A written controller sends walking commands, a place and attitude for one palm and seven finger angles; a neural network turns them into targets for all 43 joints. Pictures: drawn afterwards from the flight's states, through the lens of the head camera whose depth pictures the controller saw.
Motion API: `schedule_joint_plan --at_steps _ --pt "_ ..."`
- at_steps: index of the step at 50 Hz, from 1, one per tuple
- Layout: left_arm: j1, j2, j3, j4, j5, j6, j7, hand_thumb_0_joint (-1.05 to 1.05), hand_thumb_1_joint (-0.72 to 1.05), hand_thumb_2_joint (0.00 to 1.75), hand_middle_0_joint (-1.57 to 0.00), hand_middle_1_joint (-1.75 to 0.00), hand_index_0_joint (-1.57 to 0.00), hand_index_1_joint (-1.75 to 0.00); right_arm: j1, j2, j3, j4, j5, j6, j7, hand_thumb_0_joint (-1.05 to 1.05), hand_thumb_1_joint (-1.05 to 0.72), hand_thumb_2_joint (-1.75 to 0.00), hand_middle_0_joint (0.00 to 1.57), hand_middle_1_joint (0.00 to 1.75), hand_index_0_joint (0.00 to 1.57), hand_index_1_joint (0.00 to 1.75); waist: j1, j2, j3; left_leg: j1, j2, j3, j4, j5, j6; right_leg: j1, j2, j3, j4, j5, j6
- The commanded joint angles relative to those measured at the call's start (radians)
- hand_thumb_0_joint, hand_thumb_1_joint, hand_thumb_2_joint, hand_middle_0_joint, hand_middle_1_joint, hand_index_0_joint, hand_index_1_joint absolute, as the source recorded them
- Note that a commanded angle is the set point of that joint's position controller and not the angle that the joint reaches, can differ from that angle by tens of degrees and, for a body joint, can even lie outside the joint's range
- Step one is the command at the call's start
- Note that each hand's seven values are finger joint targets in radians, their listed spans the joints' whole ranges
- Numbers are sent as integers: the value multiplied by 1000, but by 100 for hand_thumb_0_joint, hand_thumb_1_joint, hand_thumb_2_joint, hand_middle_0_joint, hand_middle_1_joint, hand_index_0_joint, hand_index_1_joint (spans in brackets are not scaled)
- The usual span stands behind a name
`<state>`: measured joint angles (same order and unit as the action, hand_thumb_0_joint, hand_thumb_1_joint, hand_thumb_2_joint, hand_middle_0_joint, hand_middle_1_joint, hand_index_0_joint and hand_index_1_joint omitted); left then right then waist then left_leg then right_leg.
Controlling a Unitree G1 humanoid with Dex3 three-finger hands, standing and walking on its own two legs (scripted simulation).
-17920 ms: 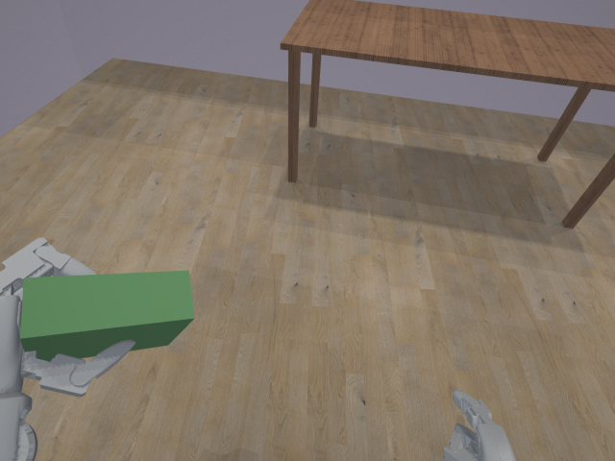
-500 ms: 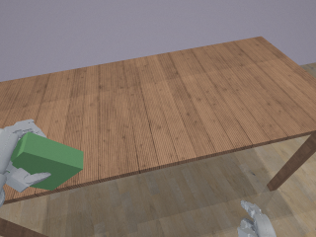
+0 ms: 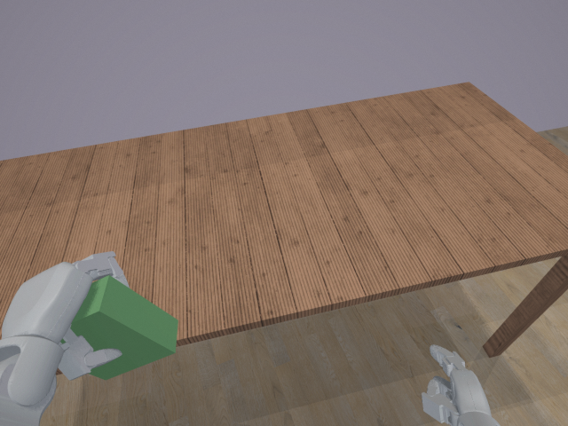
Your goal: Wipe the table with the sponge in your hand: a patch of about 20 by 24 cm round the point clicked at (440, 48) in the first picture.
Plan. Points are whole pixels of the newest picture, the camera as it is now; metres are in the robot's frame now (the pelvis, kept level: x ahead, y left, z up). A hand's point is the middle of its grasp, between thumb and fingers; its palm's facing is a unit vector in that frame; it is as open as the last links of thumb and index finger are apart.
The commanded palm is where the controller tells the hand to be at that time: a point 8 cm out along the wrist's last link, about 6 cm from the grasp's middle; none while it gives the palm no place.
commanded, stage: turn the palm down, sponge in hand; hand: left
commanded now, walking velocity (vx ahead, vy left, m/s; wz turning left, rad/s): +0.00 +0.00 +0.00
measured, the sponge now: (120, 338) +0.20 +0.25 +0.05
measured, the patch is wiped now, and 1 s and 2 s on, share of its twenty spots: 0.00 0.00 0.00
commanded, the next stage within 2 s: move the sponge above the wiping area in 1.08 s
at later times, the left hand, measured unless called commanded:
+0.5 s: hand (103, 299) +0.23 +0.27 +0.10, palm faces -0.03 -0.19 -0.98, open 9.3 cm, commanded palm +0.21 +0.30 +0.18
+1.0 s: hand (72, 287) +0.23 +0.30 +0.12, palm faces +0.07 -0.05 -1.00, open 9.4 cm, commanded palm +0.20 +0.29 +0.18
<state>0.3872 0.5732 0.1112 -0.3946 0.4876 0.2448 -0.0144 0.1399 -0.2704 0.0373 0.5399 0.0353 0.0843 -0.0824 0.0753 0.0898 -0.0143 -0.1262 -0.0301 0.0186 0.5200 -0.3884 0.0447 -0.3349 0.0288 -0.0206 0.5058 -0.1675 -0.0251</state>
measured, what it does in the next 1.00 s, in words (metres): stands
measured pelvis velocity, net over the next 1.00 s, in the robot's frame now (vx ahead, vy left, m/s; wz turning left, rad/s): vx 0.02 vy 0.01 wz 0.00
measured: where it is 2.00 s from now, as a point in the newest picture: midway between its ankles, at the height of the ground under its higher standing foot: outside the picture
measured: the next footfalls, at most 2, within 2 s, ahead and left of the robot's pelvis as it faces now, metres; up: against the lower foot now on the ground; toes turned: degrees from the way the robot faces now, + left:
none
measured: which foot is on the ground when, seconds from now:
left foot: down 0.00-1.00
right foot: down 0.00-1.00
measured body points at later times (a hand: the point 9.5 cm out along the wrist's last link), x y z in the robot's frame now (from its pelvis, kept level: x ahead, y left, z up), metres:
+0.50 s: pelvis +0.01 +0.02 +0.01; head +0.03 -0.01 +0.46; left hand +0.23 +0.27 +0.15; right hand +0.24 -0.20 -0.08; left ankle -0.07 +0.09 -0.73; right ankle +0.06 -0.10 -0.73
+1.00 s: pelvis +0.02 +0.01 +0.01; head +0.02 -0.01 +0.46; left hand +0.23 +0.30 +0.17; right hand +0.26 -0.18 -0.07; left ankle -0.07 +0.09 -0.73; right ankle +0.06 -0.10 -0.73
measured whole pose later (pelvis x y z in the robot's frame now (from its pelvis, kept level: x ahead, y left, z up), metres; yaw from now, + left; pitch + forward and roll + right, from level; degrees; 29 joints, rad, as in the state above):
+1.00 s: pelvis +0.02 +0.01 +0.01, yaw +0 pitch -3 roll -1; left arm 0.19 0.58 -0.03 -0.28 0.87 0.28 0.03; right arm 0.03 -0.26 0.05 0.64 0.02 0.12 -0.02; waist 0.15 0.09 0.02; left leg 0.03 -0.04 0.01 0.33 -0.31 0.06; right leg -0.19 0.02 -0.01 0.35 -0.12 -0.02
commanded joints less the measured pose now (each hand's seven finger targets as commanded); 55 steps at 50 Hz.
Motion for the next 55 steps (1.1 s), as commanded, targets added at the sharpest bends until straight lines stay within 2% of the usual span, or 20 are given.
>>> schedule_joint_plan --at_steps 1,4,5,8,12,15,18,20,24,25,29,35,38,40,43,44,45,49,50,55 --pt "-191 308 224 -308 142 -156 96 0 10 130 -120 -160 -120 -160 -116 -97 -46 -156 -40 -62 -8 0 -90 -90 20 30 20 30 29 25 -129 -135 57 -83 -148 385 -5 262 -6 75 -60 34 -25" --pt "-244 341 303 -226 199 -128 168 0 10 130 -120 -160 -120 -160 -165 -94 -43 -130 -22 -43 7 0 -90 -90 20 30 20 30 50 113 -81 -155 56 -100 -180 401 -43 296 12 133 -67 51 -61" --pt "-293 263 237 -195 195 -108 183 0 10 130 -120 -160 -120 -160 -143 -87 -47 -122 -27 -34 11 0 -90 -90 20 30 20 30 43 86 -118 -151 53 -88 -180 434 -56 319 -3 104 -72 65 -61" --pt "-295 243 199 -82 184 -17 185 0 10 130 -120 -160 -120 -160 -171 -109 -60 -101 -12 -12 14 0 -90 -90 20 30 20 30 39 37 -106 -124 49 -74 -188 451 -67 319 -16 103 -108 96 -57" --pt "-282 167 49 -83 185 89 86 0 10 130 -120 -160 -120 -160 -235 -128 -45 -120 4 -8 17 0 -90 -90 20 30 20 30 15 -21 -110 -87 42 -66 -211 443 -35 357 -25 77 -130 120 -41" --pt "-299 117 -47 -145 215 96 -3 0 10 130 -120 -160 -120 -160 -244 -121 -33 -132 5 -29 29 0 -90 -90 20 30 20 30 2 -39 -131 -65 40 -65 -207 471 -9 360 -17 70 -127 142 -34" --pt "-321 197 3 -186 273 37 -28 0 10 130 -120 -160 -120 -160 -220 -131 -43 -122 -20 -22 36 0 -90 -90 20 30 20 30 25 -49 -148 -65 43 -86 -224 497 -3 382 -13 75 -126 167 -31" --pt "-376 247 75 -252 319 -19 5 0 10 130 -120 -160 -120 -160 -226 -107 -32 -137 -29 -43 36 0 -90 -90 20 30 20 30 46 -13 -211 -58 42 -98 -213 540 -5 444 -5 91 -92 201 -45" --pt "-391 356 230 -200 379 -62 114 0 10 130 -120 -160 -120 -160 -248 -111 -42 -98 -31 -26 38 0 -90 -90 20 30 20 30 79 70 -191 -106 48 -141 -233 567 -30 494 26 168 -78 249 -77" --pt "-414 281 175 -167 384 -56 139 0 10 130 -120 -160 -120 -160 -215 -92 -41 -92 -35 -23 40 0 -90 -90 20 30 20 30 75 59 -212 -102 40 -124 -223 611 -39 486 2 141 -81 258 -82" --pt "-383 236 137 -74 362 48 169 0 10 130 -120 -160 -120 -160 -290 -110 -47 -69 -7 -14 55 0 -90 -90 20 30 20 30 67 73 -162 -54 34 -111 -210 633 -58 413 -6 169 -119 267 -92" --pt "-342 85 -87 -93 356 175 51 0 10 130 -120 -160 -120 -160 -296 -118 -44 -90 8 -19 67 0 -90 -90 20 30 20 30 26 -21 -200 -10 29 -88 -201 674 -25 424 -25 90 -118 302 -54" --pt "-324 160 -45 -116 376 146 10 0 10 130 -120 -160 -120 -160 -276 -128 -45 -86 -9 -11 64 0 -90 -90 20 30 20 30 42 -68 -205 -17 28 -105 -218 681 -19 439 -21 89 -123 315 -46" --pt "-401 216 1 -193 419 114 12 0 10 130 -120 -160 -120 -160 -284 -113 -30 -101 -15 -19 64 0 -90 -90 20 30 20 30 51 -51 -256 -10 28 -106 -206 694 -15 475 -15 102 -97 310 -52" --pt "-409 289 90 -130 452 39 58 0 10 130 -120 -160 -120 -160 -252 -113 -36 -75 -28 -11 58 0 -90 -90 20 30 20 30 75 -33 -222 -27 36 -129 -222 693 -31 470 -1 130 -102 280 -66" --pt "-430 344 154 -168 455 35 77 0 10 130 -120 -160 -120 -160 -305 -114 -27 -80 -24 -14 57 0 -90 -90 20 30 20 30 83 18 -214 -33 34 -140 -232 641 -21 487 20 174 -101 276 -77" --pt "-453 256 86 -135 450 29 90 0 10 130 -120 -160 -120 -160 -271 -91 -25 -76 -25 -13 56 0 -90 -90 20 30 20 30 72 3 -208 -37 31 -120 -227 643 -29 468 -3 138 -104 256 -76" --pt "-448 241 87 -96 407 54 111 0 10 130 -120 -160 -120 -160 -325 -104 -31 -60 -4 -11 59 0 -90 -90 20 30 20 30 63 52 -146 -14 24 -125 -239 601 -41 409 6 173 -139 228 -88" --pt "-450 175 23 -77 394 68 105 0 10 130 -120 -160 -120 -160 -295 -102 -36 -58 -6 -13 58 0 -90 -90 20 30 20 30 51 51 -158 -11 23 -105 -231 605 -41 410 -13 131 -140 230 -77" --pt "-421 113 -81 -61 384 140 32 0 10 130 -120 -160 -120 -160 -313 -110 -30 -70 3 -15 61 0 -90 -90 20 30 20 30 33 -1 -121 -26 18 -93 -247 530 -19 399 -15 106 -152 178 -62"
